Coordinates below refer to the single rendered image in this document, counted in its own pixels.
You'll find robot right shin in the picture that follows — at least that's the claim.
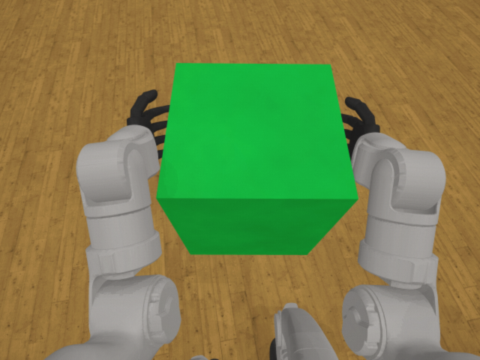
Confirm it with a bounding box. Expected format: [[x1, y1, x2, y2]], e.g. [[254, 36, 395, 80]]
[[276, 303, 298, 360]]

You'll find robot left forearm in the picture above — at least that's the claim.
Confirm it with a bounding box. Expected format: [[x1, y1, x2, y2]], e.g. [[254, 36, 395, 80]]
[[76, 124, 162, 335]]

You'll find left robot upper arm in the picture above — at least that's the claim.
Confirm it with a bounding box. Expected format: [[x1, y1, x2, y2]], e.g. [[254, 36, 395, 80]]
[[44, 274, 182, 360]]

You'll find robot right hand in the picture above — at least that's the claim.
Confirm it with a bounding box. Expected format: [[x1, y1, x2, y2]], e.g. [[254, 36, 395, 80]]
[[341, 97, 380, 160]]

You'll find robot right thigh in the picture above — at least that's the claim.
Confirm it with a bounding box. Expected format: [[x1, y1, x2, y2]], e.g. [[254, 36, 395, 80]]
[[274, 307, 339, 360]]

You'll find carton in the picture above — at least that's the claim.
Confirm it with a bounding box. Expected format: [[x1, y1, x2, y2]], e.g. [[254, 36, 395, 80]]
[[156, 63, 359, 255]]

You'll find right robot upper arm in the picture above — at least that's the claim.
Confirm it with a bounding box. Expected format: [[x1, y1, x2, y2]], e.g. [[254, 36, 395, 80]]
[[342, 284, 480, 360]]

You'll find robot left hand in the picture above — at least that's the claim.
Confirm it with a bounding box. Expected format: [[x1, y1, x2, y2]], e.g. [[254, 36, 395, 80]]
[[127, 89, 170, 159]]

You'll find robot right forearm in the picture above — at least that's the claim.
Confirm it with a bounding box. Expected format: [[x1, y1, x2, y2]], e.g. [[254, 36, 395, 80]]
[[351, 133, 446, 339]]

